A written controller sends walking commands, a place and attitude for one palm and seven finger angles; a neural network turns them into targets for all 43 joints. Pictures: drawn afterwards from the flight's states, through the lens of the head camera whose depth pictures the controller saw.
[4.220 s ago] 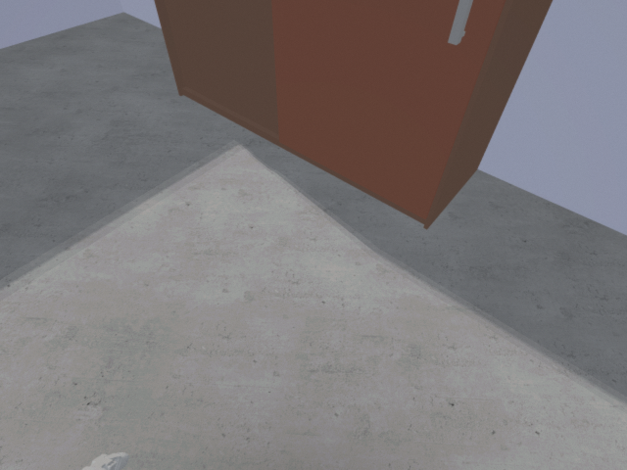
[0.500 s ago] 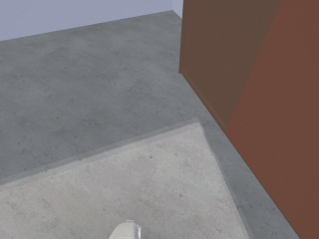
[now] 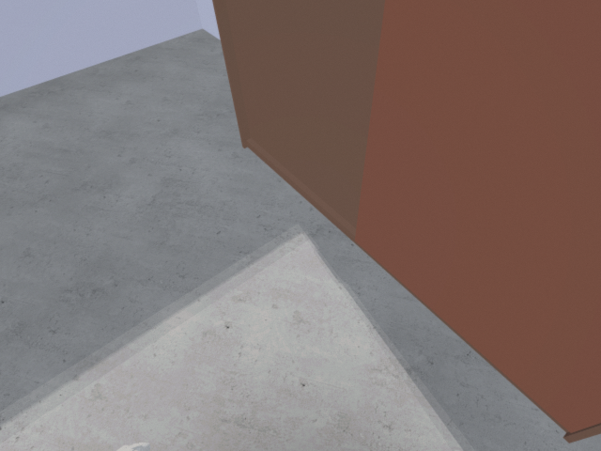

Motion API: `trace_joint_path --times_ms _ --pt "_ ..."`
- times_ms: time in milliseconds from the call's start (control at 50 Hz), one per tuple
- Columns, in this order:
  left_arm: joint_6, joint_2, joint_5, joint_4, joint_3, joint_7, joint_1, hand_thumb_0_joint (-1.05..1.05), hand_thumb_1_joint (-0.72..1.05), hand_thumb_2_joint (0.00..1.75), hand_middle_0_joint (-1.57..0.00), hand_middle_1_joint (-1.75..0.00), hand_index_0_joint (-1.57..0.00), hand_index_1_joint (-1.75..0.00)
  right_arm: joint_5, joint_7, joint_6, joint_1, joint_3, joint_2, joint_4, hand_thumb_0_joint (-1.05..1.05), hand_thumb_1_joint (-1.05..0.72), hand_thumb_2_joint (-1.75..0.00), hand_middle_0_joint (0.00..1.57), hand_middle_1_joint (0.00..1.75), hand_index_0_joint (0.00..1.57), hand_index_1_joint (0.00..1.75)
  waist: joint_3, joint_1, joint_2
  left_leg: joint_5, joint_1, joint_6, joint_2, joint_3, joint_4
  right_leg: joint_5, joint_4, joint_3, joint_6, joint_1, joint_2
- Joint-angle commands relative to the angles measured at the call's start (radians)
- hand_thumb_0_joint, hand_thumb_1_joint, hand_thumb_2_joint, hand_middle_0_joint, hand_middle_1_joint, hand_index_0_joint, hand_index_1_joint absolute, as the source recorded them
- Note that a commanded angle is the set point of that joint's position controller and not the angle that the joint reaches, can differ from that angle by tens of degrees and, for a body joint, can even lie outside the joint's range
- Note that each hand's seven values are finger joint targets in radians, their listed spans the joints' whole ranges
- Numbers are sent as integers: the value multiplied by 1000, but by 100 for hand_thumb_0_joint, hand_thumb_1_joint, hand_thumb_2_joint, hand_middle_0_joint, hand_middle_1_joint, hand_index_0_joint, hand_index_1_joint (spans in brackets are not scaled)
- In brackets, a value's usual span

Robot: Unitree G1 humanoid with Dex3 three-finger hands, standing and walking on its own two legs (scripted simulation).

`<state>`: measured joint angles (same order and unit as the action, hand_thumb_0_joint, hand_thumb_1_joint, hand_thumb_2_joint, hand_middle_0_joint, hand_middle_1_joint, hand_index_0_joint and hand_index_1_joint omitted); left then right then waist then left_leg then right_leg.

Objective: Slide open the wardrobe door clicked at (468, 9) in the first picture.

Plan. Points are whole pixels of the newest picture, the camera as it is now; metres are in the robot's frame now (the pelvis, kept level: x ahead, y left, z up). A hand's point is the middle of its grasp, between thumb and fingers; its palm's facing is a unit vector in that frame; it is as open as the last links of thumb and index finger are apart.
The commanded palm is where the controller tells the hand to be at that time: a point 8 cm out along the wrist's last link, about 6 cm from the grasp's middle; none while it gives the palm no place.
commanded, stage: turn to face it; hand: right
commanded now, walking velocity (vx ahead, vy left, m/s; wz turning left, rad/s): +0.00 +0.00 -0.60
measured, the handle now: out of the picture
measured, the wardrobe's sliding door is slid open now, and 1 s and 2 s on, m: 0.00 0.00 0.00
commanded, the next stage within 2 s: take the last steps up to it in 1.40 s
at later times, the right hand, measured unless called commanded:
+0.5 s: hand out of the picture +0.06 -0.21 -0.13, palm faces +0.29 +0.91 -0.30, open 7.3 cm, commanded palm none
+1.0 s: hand out of the picture -0.12 -0.17 -0.16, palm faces +0.60 +0.76 -0.26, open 7.3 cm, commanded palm none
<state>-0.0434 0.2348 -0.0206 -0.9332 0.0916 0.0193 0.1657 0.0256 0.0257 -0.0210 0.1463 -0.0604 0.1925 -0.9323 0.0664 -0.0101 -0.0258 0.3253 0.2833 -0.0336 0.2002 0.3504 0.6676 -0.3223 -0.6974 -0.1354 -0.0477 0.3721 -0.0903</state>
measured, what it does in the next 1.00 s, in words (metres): steps on the spot, turning right: left foot, then right foot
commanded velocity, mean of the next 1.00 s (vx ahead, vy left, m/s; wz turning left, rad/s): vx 0.00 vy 0.00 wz -0.58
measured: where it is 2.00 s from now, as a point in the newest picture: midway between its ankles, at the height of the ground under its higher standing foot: outside the picture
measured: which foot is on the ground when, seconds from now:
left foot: down 0.00-0.00, up 0.02-0.50, down 0.52-1.00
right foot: down 0.00-0.52, up 0.54-0.96, down 0.98-1.00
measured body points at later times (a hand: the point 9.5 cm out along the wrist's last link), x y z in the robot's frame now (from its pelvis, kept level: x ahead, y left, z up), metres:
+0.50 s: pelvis +0.01 +0.02 +0.01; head +0.05 +0.03 +0.46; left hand +0.14 +0.25 -0.14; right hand +0.04 -0.26 -0.11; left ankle +0.03 +0.15 -0.71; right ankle +0.04 -0.10 -0.72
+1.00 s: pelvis -0.02 +0.03 +0.01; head +0.01 -0.01 +0.45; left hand +0.23 +0.18 -0.12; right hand -0.15 -0.21 -0.14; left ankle +0.04 +0.15 -0.72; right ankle -0.10 -0.05 -0.72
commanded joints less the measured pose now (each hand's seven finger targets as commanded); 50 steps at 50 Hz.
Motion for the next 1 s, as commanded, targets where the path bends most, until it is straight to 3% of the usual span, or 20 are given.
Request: trace_joint_path --times_ms 0,20,80,120,360,420,460,480,500,520,540,580,600,640,760,860,920,940,960,980 --pt "32 264 -10 42 47 -7 222 0 90 90 -20 -30 -20 -30 -4 -7 -9 -43 -27 101 156 0 -90 -90 20 30 20 30 -113 -106 424 380 348 -59 -69 -200 444 487 401 577 229 -257 -365" --pt "35 253 -6 31 42 -20 209 0 90 90 -20 -30 -20 -30 1 -2 -16 -71 -33 111 151 0 -90 -90 20 30 20 30 -132 -95 349 300 373 -45 -67 -309 538 424 393 560 227 -245 -338" --pt "47 178 -4 97 13 -30 30 0 90 90 -20 -30 -20 -30 0 -20 -7 7 -46 129 100 0 -90 -90 20 30 20 30 -122 -11 179 52 350 -57 -63 -339 569 328 373 369 169 -209 -188" --pt "51 175 1 105 10 -30 19 0 90 90 -20 -30 -20 -30 -3 -19 -11 48 -44 140 80 0 -90 -90 20 30 20 30 -147 -4 163 15 310 -66 -70 -344 531 366 377 328 174 -224 -159" --pt "24 199 -3 79 32 -20 65 0 90 90 -20 -30 -20 -30 -17 -2 -8 -11 -29 140 127 0 -90 -90 20 30 20 30 -135 -40 149 120 206 -63 -137 -359 204 351 357 507 234 -249 -145" --pt "16 203 -4 88 38 -18 31 0 90 90 -20 -30 -20 -30 -23 4 -2 41 -25 128 127 0 -90 -90 20 30 20 30 -165 -19 181 111 75 -44 -173 -350 44 394 320 534 220 -194 -112" --pt "13 187 3 100 39 -13 -15 0 90 90 -20 -30 -20 -30 -24 7 8 113 -27 147 114 0 -90 -90 20 30 20 30 -171 25 143 -27 -89 -33 -183 -335 -175 360 264 509 171 -93 -57" --pt "12 154 11 110 36 -9 -17 0 90 90 -20 -30 -20 -30 -18 11 16 157 -37 182 112 0 -90 -90 20 30 20 30 -177 46 66 -70 -230 -8 -104 -395 -330 210 181 458 113 39 4" --pt "11 80 18 132 28 -3 -4 0 90 90 -20 -30 -20 -30 1 19 24 164 -55 279 121 0 -90 -90 20 30 20 30 -148 50 -229 -2 -313 95 179 -694 -445 -107 -51 257 21 258 157" --pt "7 117 1 134 34 -3 -2 0 90 90 -20 -30 -20 -30 -3 17 17 98 -50 298 150 0 -90 -90 20 30 20 30 -108 35 -254 17 -141 173 305 -730 -462 -231 -278 209 13 247 153" --pt "-8 127 -7 119 39 0 -13 0 90 90 -20 -30 -20 -30 -8 20 19 43 -50 256 165 0 -90 -90 20 30 20 30 -58 18 -239 56 -24 166 251 -695 -474 -192 -406 238 17 218 118" --pt "-17 106 -8 77 36 11 17 0 90 90 -20 -30 -20 -30 -7 15 22 -40 -26 188 176 0 -90 -90 20 30 20 30 18 -34 -122 -99 13 123 138 -493 -410 -65 -533 198 -1 218 80" --pt "-16 92 -7 63 30 14 45 0 90 90 -20 -30 -20 -30 -7 12 30 -34 -18 167 173 0 -90 -90 20 30 20 30 -2 -39 -123 -225 -47 109 100 -407 -369 -25 -546 176 -15 230 81" --pt "-16 92 -3 62 25 14 33 0 90 90 -20 -30 -20 -30 -8 11 36 32 -17 165 155 0 -90 -90 20 30 20 30 -36 -11 -164 -364 -132 112 98 -354 -336 -14 -536 155 -34 237 69" --pt "-20 81 3 83 9 13 -90 0 90 90 -20 -30 -20 -30 2 9 29 150 -29 208 104 0 -90 -90 20 30 20 30 -56 52 -153 -487 -235 146 151 -326 -308 -110 -334 98 -47 189 52" --pt "-4 76 11 96 -9 10 -109 0 90 90 -20 -30 -20 -30 8 6 18 145 -44 243 90 0 -90 -90 20 30 20 30 -103 65 -210 -551 -252 156 184 -285 -249 -151 -93 43 -20 65 52" --pt "11 92 10 84 -12 5 -36 0 90 90 -20 -30 -20 -30 0 2 11 126 -50 260 78 0 -90 -90 20 30 20 30 -146 25 -183 -551 -213 96 163 -216 -133 8 167 4 3 -102 72" --pt "19 130 7 71 -2 6 12 0 90 90 -20 -30 -20 -30 -9 -2 7 123 -50 248 80 0 -90 -90 20 30 20 30 -170 -6 -109 -477 -117 49 137 -180 -26 152 303 26 20 -252 51" --pt "29 235 -1 71 22 2 64 0 90 90 -20 -30 -20 -30 -14 -9 3 123 -42 196 105 0 -90 -90 20 30 20 30 -213 -38 155 -142 119 -21 29 -140 187 416 350 288 103 -447 -157" --pt "24 314 6 57 37 -4 121 0 90 90 -20 -30 -20 -30 -10 -11 -1 69 -16 140 151 0 -90 -90 20 30 20 30 -194 -68 337 353 312 -62 -52 -193 354 817 325 471 235 -473 -353"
